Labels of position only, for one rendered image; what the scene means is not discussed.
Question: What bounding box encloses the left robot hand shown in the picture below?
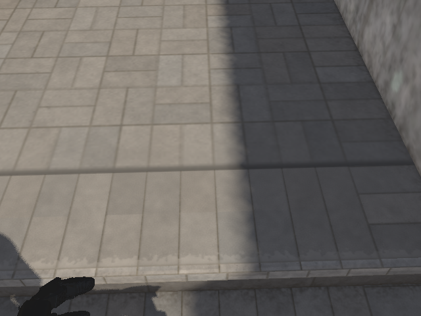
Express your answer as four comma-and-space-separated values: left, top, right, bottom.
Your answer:
17, 276, 95, 316

